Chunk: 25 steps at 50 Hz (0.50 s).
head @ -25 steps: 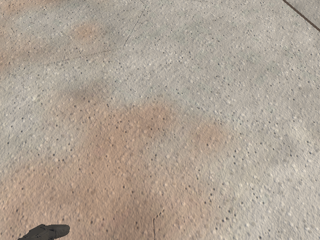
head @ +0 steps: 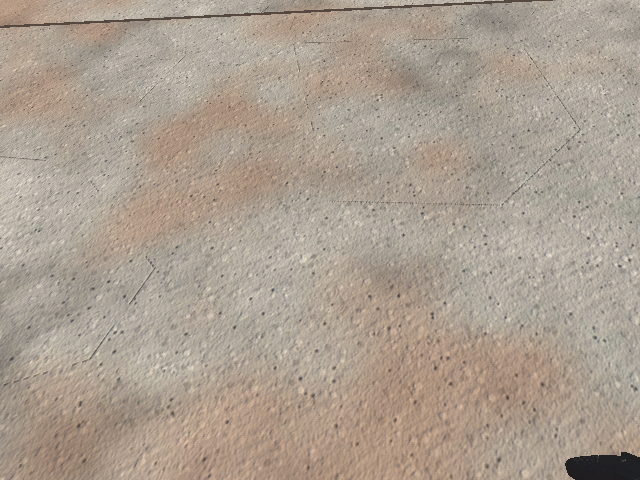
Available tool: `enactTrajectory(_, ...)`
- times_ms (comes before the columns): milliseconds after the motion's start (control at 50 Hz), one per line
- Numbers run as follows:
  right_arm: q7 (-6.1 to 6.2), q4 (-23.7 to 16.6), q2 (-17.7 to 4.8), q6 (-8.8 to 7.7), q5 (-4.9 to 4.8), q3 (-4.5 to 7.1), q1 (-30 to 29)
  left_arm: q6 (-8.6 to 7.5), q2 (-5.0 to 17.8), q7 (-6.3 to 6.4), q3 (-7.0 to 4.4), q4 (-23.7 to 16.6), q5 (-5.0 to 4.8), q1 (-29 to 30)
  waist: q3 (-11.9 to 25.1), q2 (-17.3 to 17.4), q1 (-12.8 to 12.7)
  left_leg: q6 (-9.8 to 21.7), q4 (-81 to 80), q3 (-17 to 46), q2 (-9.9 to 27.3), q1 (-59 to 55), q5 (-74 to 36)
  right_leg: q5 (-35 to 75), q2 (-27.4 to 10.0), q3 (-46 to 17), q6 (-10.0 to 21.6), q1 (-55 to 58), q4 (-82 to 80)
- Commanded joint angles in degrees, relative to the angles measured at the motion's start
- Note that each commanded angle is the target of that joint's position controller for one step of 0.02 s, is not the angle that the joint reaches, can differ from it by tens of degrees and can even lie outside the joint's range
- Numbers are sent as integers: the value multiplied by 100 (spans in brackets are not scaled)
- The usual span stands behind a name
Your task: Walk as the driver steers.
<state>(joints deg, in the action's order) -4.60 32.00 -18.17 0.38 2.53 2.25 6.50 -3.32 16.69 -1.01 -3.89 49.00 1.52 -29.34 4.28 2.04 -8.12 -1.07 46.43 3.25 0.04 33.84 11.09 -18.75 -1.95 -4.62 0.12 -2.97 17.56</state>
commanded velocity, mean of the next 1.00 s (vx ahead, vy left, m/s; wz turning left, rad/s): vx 0.76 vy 0.00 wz -0.60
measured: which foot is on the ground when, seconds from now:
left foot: up 0.00-0.08, down 0.10-0.52, up 0.54-0.90, down 0.92-1.00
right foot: down 0.00-0.10, up 0.12-0.50, down 0.52-0.94, up 0.96-1.00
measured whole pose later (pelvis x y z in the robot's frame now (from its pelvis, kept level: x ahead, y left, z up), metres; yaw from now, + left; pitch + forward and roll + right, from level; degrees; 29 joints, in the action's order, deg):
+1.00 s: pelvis +0.73 -0.21 -0.03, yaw -42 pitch +1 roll +2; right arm -1.5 36.8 -14.1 -7.5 2.0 0.9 1.7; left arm -0.5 15.8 1.7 -2.5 46.9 -0.8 -19.1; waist -5.1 0.6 -2.2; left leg 3.4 28.2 0.1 -5.9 29.2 0.1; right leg -32.2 10.3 -11.8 -0.6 -12.4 67.6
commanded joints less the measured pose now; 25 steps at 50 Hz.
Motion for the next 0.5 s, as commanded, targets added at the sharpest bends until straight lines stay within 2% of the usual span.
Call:
enactTrajectory(20,8,-650,-186,-209,-88,0,-1136,-33,1107,2,-243,-290,-6,283,-1078,-1333,136,7,-1281,-630,-227,-818,516,-200,-807,-1186,969,-1021,-1051)
enactTrajectory(40,85,-596,-247,-239,-85,31,-940,-12,1148,5,-258,-230,-21,248,-1046,-1336,257,66,-1551,-671,-324,-1302,672,317,-878,-1246,1013,-1067,-857)
enactTrajectory(60,199,-430,-345,-293,-84,88,-385,-21,1123,11,-248,-195,-51,320,-829,-1198,604,153,-1943,-675,-409,-2195,448,1488,-837,-1135,970,-1201,-299)
enactTrajectory(80,336,-102,-580,-371,-33,206,605,-78,1023,-2,-223,-188,-88,413,-240,-809,1131,253,-2014,-502,-348,-3679,275,2647,-494,-736,863,-1613,1001)
enactTrajectory(100,466,60,-1008,-432,101,348,1780,-171,875,-26,-175,-371,-165,709,647,-261,1863,467,-2105,547,757,-5321,1359,1894,-87,-414,709,-2727,2786)
enactTrajectory(120,538,190,-1644,-432,220,463,2496,-238,129,-18,1,-779,-288,800,1397,1370,1975,753,-2949,3098,2465,-6349,3741,-1138,476,76,571,-4333,4653)
enactTrajectory(140,563,197,-1371,-412,157,418,2107,-159,507,32,-61,-787,-220,1042,1011,758,1787,936,-3210,3843,2598,-5324,3909,-618,247,-170,668,-4621,5430)
enactTrajectory(160,546,230,-869,-413,139,271,1631,-97,569,-6,-95,-794,-146,1341,237,371,1519,864,-3089,2865,2266,-4702,3139,-136,-55,-110,677,-4723,5552)
enactTrajectory(180,515,294,-565,-423,95,195,1419,-56,472,-82,-70,-719,-115,1313,-106,301,1337,795,-3253,2074,1959,-4179,2343,135,-229,-5,610,-4551,5402)
enactTrajectory(220,533,464,-286,-458,11,100,1307,114,319,-204,-56,-636,4,1316,-646,518,1083,647,-3612,1054,1564,-3561,1407,267,-404,92,466,-4460,5306)
enactTrajectory(240,523,575,-258,-502,-41,95,1371,187,218,-257,-26,-720,19,1430,-797,672,1014,661,-3688,762,1585,-3458,950,331,-455,118,433,-4567,5320)
enactTrajectory(280,487,787,-169,-598,-91,88,1541,266,126,-335,17,-924,32,1869,-1035,517,952,700,-3846,219,1604,-3480,40,615,-493,144,418,-4996,5441)
enactTrajectory(320,483,913,-156,-677,-71,88,1384,287,118,-389,68,-1192,9,2267,-1208,495,736,644,-4058,-446,1555,-3289,-733,986,-525,179,435,-5061,5122)
enactTrajectory(360,502,1018,-205,-714,-65,103,1175,284,157,-463,139,-1378,-4,2647,-1398,346,626,525,-4304,-1235,1310,-2918,-1325,1452,-479,585,535,-4514,4158)
enactTrajectory(380,523,1080,-284,-718,-71,116,1182,283,134,-506,176,-1388,-14,2731,-1365,187,642,467,-4358,-1598,1171,-2835,-1829,1666,-357,896,638,-4078,3735)
enactTrajectory(400,532,1147,-414,-727,-83,131,1276,269,70,-532,229,-1514,4,2946,-1482,129,650,445,-4260,-1798,1237,-2723,-2882,1708,-264,1170,786,-3638,3258)
enactTrajectory(420,547,1227,-556,-729,-93,153,1378,274,99,-519,236,-1525,-8,2972,-1344,95,612,425,-3989,-1895,1261,-2914,-4527,1738,27,1457,933,-3157,3038)
enactTrajectory(440,569,1258,-760,-693,-94,204,1486,276,209,-478,204,-1454,-27,2759,-1046,208,486,400,-3484,-1916,1298,-3268,-5978,1589,303,1639,1046,-2737,2974)
enactTrajectory(460,600,1228,-1012,-607,-61,274,1429,272,402,-424,135,-1319,-70,2207,-619,376,157,389,-2643,-1901,1373,-3518,-7011,1238,549,1699,1130,-2145,2979)
enactTrajectory(480,621,1162,-1245,-495,-17,342,1240,264,653,-358,23,-1056,-88,1161,3,479,-392,429,-1244,-1834,1487,-3444,-7598,832,762,1588,1247,-1044,3030)
enactTrajectory(500,614,1047,-1299,-424,-22,358,1043,260,993,-256,-158,-647,-57,-149,697,305,-936,409,534,-1691,1444,-2765,-6899,676,917,1235,1403,666,2615)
